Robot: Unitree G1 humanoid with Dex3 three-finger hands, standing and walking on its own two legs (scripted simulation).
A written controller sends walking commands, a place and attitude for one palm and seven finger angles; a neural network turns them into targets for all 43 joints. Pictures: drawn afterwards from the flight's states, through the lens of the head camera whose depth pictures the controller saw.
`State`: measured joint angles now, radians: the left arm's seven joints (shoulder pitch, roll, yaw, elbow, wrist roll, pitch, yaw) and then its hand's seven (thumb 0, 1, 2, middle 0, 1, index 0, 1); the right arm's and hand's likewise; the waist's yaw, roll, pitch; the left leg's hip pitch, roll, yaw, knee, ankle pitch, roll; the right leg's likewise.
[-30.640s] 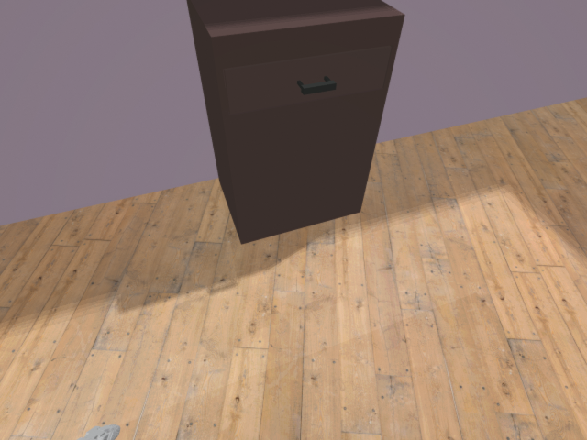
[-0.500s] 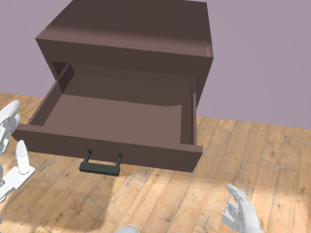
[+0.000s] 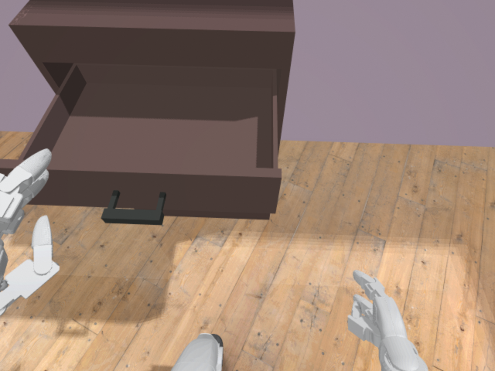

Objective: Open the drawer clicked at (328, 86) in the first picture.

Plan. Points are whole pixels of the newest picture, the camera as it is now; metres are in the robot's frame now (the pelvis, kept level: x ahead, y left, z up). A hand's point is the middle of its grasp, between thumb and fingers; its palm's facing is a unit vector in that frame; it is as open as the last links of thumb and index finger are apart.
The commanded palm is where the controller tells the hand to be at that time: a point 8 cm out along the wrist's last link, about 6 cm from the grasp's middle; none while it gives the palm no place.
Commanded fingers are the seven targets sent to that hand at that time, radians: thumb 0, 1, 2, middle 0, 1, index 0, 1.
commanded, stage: step back with the hand held close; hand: left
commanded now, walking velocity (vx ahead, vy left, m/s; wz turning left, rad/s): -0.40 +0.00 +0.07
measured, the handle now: (136, 206) +0.39 +0.24 -0.05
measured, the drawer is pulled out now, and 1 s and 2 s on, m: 0.30 0.30 0.30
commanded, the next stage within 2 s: stop stepping back and stand still in 0.10 s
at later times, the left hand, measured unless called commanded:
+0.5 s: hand out of the picture +0.03 +0.19 +0.19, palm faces +0.38 -0.77 -0.51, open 7.4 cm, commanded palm -0.02 +0.24 +0.19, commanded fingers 0.00 0.90 0.90 -0.20 -0.30 -0.20 -0.30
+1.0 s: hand out of the picture -0.05 +0.18 +0.18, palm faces +0.50 -0.68 -0.54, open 7.4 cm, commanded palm -0.11 +0.20 +0.19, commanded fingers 0.00 0.90 0.90 -0.20 -0.30 -0.20 -0.30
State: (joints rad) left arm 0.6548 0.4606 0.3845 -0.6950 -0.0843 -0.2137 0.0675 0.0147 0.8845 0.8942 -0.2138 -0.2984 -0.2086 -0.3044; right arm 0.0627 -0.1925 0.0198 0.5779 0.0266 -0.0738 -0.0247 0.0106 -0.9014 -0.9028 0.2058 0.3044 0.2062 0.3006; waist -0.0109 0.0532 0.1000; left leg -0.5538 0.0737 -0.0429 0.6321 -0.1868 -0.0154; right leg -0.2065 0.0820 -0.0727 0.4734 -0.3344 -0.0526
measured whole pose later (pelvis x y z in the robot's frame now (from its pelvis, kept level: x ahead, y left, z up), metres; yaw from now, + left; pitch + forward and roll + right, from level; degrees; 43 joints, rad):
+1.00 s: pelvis -0.21 -0.09 -0.01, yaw +7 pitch -1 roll +1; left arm 0.60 0.42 0.41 -0.51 -0.03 -0.22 0.15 0.01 0.89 0.89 -0.21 -0.30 -0.21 -0.30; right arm 0.26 -0.20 0.00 0.64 0.02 -0.11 -0.06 0.01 -0.90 -0.90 0.20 0.30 0.20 0.30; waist 0.00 0.04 0.00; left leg -0.33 0.03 0.00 0.79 -0.41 0.02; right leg -0.34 0.00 -0.11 0.67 -0.31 -0.06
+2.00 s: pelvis -0.21 -0.08 +0.01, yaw +10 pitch -2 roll +0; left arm 0.31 0.19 0.02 1.09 0.01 0.02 0.02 0.00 0.91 0.89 -0.20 -0.30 -0.19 -0.30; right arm 0.29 -0.16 0.00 1.06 -0.01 0.02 -0.03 0.00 -0.91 -0.90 0.20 0.30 0.20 0.30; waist 0.01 0.01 0.08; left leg -0.20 0.01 0.02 0.43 -0.20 0.01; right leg -0.18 0.02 0.01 0.41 -0.19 -0.01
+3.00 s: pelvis -0.19 -0.09 +0.01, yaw +9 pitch -2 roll +0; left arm 0.28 0.12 0.02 1.12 0.01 0.00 0.03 0.00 0.91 0.89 -0.20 -0.30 -0.20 -0.30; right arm 0.28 -0.11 -0.01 1.12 -0.01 0.00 -0.05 0.01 -0.91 -0.90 0.20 0.30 0.20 0.30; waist -0.01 0.00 0.08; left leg -0.17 0.02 0.04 0.43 -0.23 -0.01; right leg -0.17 0.04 0.03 0.42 -0.22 -0.02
